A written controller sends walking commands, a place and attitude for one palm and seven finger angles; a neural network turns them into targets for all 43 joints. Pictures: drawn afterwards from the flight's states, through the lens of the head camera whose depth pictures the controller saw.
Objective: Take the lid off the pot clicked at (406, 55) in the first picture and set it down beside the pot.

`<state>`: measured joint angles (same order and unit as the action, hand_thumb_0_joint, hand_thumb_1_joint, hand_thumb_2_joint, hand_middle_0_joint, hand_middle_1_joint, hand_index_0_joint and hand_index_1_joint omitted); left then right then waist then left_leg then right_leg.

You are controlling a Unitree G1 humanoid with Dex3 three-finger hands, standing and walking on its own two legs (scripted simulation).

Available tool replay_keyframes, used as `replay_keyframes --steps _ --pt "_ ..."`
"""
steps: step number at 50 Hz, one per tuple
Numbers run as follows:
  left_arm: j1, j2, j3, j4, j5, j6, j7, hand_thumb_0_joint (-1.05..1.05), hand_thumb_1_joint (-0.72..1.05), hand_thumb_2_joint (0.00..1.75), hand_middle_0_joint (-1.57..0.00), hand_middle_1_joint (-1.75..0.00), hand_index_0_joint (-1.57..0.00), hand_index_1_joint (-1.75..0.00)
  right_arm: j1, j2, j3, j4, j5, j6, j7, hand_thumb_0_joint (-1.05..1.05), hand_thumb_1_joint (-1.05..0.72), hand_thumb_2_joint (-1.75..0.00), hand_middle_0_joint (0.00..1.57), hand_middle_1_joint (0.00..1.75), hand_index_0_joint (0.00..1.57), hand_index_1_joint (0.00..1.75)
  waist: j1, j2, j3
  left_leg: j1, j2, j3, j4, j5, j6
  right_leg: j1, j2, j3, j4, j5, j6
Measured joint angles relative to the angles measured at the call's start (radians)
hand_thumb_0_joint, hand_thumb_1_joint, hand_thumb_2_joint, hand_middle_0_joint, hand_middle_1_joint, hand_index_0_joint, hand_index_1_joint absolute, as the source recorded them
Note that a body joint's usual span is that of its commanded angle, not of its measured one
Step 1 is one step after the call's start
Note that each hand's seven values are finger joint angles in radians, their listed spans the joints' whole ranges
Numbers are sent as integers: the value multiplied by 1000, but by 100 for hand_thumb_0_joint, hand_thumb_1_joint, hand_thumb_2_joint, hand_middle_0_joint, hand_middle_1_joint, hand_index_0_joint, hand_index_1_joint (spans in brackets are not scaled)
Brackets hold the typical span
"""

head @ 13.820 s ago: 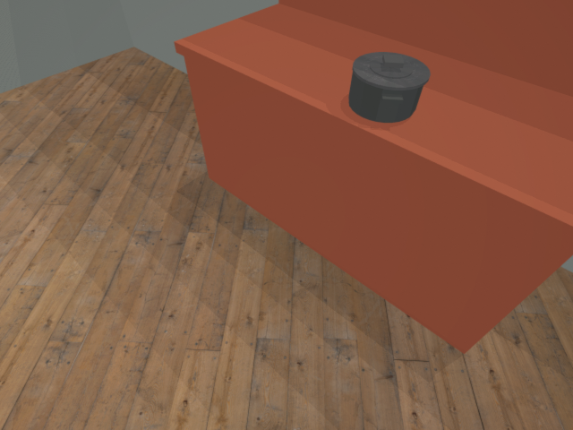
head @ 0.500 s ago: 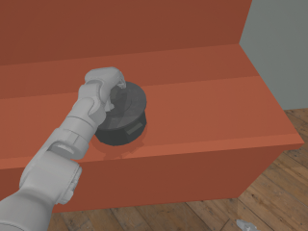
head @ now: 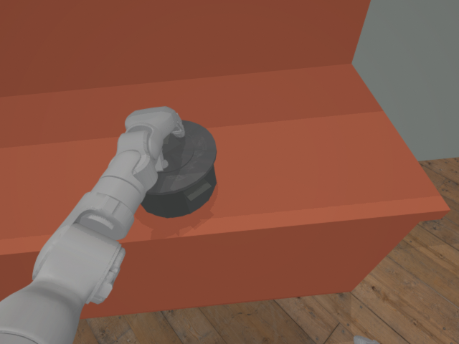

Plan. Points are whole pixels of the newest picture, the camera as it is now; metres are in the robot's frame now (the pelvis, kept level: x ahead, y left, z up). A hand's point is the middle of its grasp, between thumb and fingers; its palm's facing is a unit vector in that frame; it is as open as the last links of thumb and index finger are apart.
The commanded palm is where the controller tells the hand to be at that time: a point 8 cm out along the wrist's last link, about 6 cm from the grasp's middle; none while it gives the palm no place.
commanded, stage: close the fingers and squeeze the knob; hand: left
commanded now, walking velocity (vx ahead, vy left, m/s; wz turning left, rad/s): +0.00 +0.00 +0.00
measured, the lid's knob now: (165, 145) +0.49 +0.13 +0.07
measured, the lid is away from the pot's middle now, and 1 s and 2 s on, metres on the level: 0.00 0.00 0.01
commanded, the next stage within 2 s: lift the lid straight up in 1.46 s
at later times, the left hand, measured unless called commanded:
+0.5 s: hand (158, 149) +0.46 +0.13 +0.09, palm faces -0.32 -0.07 -0.94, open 9.2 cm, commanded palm +0.45 +0.14 +0.15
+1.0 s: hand (159, 149) +0.45 +0.13 +0.09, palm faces -0.32 -0.07 -0.95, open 8.8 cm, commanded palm +0.44 +0.13 +0.15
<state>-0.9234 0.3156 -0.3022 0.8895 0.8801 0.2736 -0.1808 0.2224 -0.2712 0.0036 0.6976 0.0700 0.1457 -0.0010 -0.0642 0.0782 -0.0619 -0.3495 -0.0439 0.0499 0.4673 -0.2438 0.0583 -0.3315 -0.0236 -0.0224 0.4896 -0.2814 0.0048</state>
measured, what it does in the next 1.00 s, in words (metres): stands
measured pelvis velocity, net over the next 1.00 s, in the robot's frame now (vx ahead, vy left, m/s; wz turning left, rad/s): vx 0.00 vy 0.00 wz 0.00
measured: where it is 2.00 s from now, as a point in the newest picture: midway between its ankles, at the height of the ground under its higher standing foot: outside the picture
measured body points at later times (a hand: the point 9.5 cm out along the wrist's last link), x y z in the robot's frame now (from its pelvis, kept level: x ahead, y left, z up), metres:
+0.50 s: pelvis +0.00 +0.00 +0.00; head +0.04 -0.03 +0.45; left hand +0.47 +0.13 +0.14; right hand +0.10 -0.25 -0.14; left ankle -0.01 +0.08 -0.74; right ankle -0.03 -0.12 -0.74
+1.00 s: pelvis +0.00 +0.00 +0.00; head +0.03 -0.03 +0.45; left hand +0.47 +0.13 +0.15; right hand +0.09 -0.25 -0.14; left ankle -0.01 +0.08 -0.74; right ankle -0.03 -0.12 -0.74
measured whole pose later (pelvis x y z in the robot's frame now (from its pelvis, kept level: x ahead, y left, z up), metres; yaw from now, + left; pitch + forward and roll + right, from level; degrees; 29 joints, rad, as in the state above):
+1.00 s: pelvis +0.00 +0.00 +0.00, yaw +0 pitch +7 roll +0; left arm -0.92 0.32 -0.30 0.89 0.88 0.25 -0.20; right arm 0.23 -0.27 0.00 0.70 0.07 0.14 -0.01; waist -0.07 0.08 -0.07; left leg -0.35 -0.04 0.05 0.47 -0.25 0.06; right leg -0.33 -0.02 -0.02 0.48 -0.28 0.01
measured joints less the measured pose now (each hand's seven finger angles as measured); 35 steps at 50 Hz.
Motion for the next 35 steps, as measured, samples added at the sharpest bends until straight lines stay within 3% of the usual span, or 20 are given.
replay_keyframes --steps 3,19,35 --pt "-5 3 -1 -1 1 -2 -7 0 -28 141 -82 -12 -83 -12 1 0 0 0 0 -2 -3 1 -91 -90 20 30 20 30 -1 -1 1 -2 -1 -1 0 0 1 0 -1 -1 -1 1 0" --pt "-18 12 0 12 3 -16 -22 0 -9 113 -62 -66 -63 -66 5 -4 -2 -7 -1 -4 -7 1 -91 -90 20 30 20 30 -3 -5 -2 -11 -1 -1 3 -2 3 -7 -1 -1 -4 1 2" --pt "-38 -3 -14 41 4 -8 -20 1 -1 100 -63 -89 -61 -87 -1 4 3 0 -1 -7 -10 1 -91 -90 20 30 20 30 -1 -6 -5 -19 -2 -4 9 -2 3 -14 -2 -3 2 0 3"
